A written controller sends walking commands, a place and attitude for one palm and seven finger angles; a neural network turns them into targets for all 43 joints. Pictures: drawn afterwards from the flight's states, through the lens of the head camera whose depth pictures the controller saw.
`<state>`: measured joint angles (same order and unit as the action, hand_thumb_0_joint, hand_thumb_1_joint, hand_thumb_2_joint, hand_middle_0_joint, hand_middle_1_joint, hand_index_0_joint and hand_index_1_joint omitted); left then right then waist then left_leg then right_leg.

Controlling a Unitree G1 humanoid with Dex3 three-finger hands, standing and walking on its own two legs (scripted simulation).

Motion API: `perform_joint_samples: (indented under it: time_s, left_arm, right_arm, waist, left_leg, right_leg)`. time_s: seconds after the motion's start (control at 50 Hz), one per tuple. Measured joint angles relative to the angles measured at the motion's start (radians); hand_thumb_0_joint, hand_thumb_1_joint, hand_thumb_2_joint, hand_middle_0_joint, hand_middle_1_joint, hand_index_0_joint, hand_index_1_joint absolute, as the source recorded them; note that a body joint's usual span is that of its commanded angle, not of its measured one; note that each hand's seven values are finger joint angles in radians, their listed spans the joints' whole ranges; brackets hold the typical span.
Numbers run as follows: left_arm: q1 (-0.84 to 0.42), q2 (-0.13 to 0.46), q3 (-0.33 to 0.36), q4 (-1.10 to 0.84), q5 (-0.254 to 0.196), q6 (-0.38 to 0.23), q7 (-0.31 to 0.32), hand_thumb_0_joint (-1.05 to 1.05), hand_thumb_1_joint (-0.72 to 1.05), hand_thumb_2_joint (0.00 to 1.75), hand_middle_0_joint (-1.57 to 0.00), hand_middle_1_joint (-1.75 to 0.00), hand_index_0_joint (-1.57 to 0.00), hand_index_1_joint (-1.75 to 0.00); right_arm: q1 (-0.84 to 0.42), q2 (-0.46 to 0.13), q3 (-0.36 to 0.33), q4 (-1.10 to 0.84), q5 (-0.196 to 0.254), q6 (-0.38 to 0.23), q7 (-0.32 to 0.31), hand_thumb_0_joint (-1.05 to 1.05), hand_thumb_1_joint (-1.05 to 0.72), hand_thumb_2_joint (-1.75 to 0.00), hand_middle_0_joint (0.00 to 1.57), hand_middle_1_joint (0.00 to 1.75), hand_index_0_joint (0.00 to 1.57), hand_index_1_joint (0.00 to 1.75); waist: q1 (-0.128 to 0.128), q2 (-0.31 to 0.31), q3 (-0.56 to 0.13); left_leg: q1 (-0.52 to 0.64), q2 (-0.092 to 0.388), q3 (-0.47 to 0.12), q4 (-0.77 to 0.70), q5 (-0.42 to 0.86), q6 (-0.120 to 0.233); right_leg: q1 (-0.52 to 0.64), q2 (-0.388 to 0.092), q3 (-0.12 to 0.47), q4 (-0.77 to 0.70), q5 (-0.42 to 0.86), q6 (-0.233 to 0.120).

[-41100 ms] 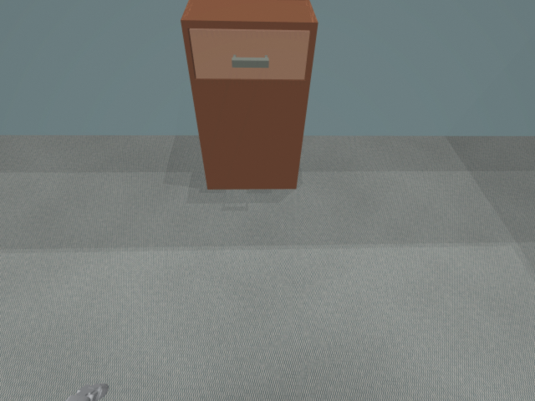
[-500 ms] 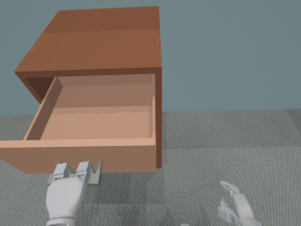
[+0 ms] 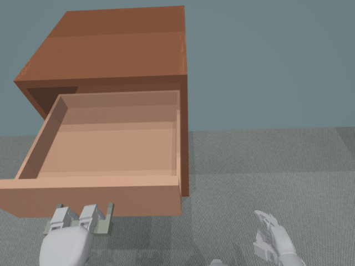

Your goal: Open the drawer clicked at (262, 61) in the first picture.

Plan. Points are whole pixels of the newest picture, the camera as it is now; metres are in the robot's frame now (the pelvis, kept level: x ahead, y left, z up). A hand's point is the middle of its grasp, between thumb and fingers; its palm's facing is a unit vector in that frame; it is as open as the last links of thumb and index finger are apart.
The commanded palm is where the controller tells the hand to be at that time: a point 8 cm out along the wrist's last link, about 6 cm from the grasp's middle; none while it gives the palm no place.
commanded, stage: open the thumb to release the handle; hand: left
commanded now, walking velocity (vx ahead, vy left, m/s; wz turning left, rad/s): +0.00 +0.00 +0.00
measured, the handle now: (82, 218) +0.22 +0.23 +0.00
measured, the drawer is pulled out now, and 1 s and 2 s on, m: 0.30 0.30 0.30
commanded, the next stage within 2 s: lift the hand off the handle in 0.56 s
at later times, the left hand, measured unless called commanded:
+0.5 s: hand (78, 247) +0.16 +0.23 -0.01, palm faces +0.00 -0.08 -1.00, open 11.0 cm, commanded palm +0.13 +0.22 +0.04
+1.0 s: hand (80, 241) +0.17 +0.23 -0.02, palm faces +0.02 -0.05 -1.00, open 13.5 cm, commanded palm +0.15 +0.23 +0.04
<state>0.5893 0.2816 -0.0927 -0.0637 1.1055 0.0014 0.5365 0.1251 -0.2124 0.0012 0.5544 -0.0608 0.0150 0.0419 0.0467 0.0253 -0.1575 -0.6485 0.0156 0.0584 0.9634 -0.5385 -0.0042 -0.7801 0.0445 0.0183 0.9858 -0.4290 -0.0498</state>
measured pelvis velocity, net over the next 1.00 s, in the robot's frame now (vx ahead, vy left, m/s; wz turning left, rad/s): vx -0.02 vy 0.00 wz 0.05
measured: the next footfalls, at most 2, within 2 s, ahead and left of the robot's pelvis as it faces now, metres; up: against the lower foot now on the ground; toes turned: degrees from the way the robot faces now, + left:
none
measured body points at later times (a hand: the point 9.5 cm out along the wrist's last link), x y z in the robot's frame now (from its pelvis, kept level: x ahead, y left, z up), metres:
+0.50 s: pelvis -0.01 +0.00 +0.00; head +0.03 -0.03 +0.45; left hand +0.16 +0.23 +0.04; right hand +0.20 -0.21 -0.10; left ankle -0.04 +0.12 -0.68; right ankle +0.03 -0.09 -0.68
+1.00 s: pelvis -0.02 +0.00 +0.00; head +0.03 -0.03 +0.45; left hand +0.17 +0.23 +0.04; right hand +0.20 -0.21 -0.11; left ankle -0.04 +0.12 -0.68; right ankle +0.03 -0.09 -0.68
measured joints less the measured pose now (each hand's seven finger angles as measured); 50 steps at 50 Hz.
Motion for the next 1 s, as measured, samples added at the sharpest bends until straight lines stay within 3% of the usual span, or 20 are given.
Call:
perform_joint_samples:
  time_s: [0.1, 0.16, 0.26, 0.42, 0.54, 0.64, 1.0]
  left_arm:
    - [0.008, 0.022, 0.005, 0.0, 0.005, -0.015, 0.014, 0.05, 0.67, 0.74, -0.24, -1.3, -0.36, -1.27]
    - [-0.036, 0.033, 0.007, 0.031, 0.03, -0.034, 0.055, 0.03, 0.66, 0.76, -0.28, -1.31, -0.37, -1.29]
    - [-0.077, 0.011, 0.001, 0.047, 0.005, 0.002, 0.069, 0.01, 0.56, 0.74, -0.33, -1.3, -0.39, -1.3]
    - [-0.139, -0.007, -0.023, 0.093, -0.011, 0.067, 0.032, 0.0, 0.18, 0.59, -0.35, -1.27, -0.37, -1.27]
    - [-0.146, 0.005, -0.026, 0.097, -0.012, 0.054, -0.001, 0.0, -0.18, 0.44, -0.32, -1.23, -0.34, -1.24]
    - [-0.15, 0.017, -0.02, 0.106, -0.002, 0.033, -0.002, 0.0, -0.37, 0.36, -0.3, -1.2, -0.33, -1.22]
    - [-0.25, 0.01, -0.056, 0.172, 0.008, 0.062, 0.028, 0.0, -0.49, 0.3, -0.32, -1.2, -0.37, -1.26]
  right_arm:
    - [0.008, -0.006, -0.002, 0.0, -0.007, 0.001, -0.006, 0.01, -0.9, -0.9, 0.2, 0.3, 0.21, 0.3]
    - [0.005, -0.018, -0.017, 0.021, -0.015, -0.001, -0.024, 0.01, -0.9, -0.9, 0.2, 0.3, 0.21, 0.3]
    - [-0.002, -0.026, -0.033, 0.048, -0.007, 0.01, -0.038, 0.01, -0.91, -0.9, 0.2, 0.3, 0.2, 0.3]
    - [-0.009, -0.011, -0.016, 0.058, 0.011, 0.014, -0.063, 0.02, -0.91, -0.9, 0.2, 0.3, 0.2, 0.3]
    - [-0.014, -0.006, -0.004, 0.044, 0.014, 0.007, -0.066, 0.01, -0.9, -0.9, 0.2, 0.3, 0.21, 0.3]
    - [-0.023, -0.007, -0.003, 0.037, 0.011, 0.004, -0.065, 0.01, -0.9, -0.9, 0.2, 0.3, 0.21, 0.3]
    - [-0.027, -0.006, -0.014, 0.084, 0.015, 0.011, -0.089, 0.01, -0.9, -0.9, 0.2, 0.3, 0.21, 0.3]
  waist:
    - [-0.012, 0.0, 0.0]
    - [-0.001, -0.001, 0.012]
    - [0.011, 0.011, 0.019]
    - [0.014, 0.012, 0.023]
    - [0.016, 0.005, 0.024]
    - [0.017, 0.0, 0.027]
    - [0.026, 0.013, 0.036]
  left_leg:
    - [-0.009, 0.0, -0.001, 0.008, -0.003, 0.001]
    - [-0.034, -0.005, -0.01, 0.027, -0.004, 0.002]
    - [-0.048, -0.011, -0.018, 0.033, 0.002, 0.004]
    - [-0.012, -0.016, -0.025, -0.009, 0.03, 0.003]
    - [0.009, -0.015, -0.03, -0.029, 0.043, 0.0]
    - [0.011, -0.013, -0.032, -0.028, 0.045, -0.002]
    - [-0.011, -0.021, -0.046, -0.018, 0.051, 0.0]
  right_leg:
    - [-0.007, 0.0, -0.001, 0.006, -0.002, 0.001]
    - [-0.027, -0.006, -0.01, 0.019, -0.004, 0.002]
    - [-0.034, -0.013, -0.017, 0.021, 0.001, 0.004]
    - [0.004, -0.019, -0.021, -0.019, 0.023, 0.004]
    - [0.029, -0.018, -0.027, -0.041, 0.035, 0.0]
    - [0.032, -0.016, -0.029, -0.044, 0.038, -0.001]
    - [0.02, -0.025, -0.041, -0.04, 0.042, 0.002]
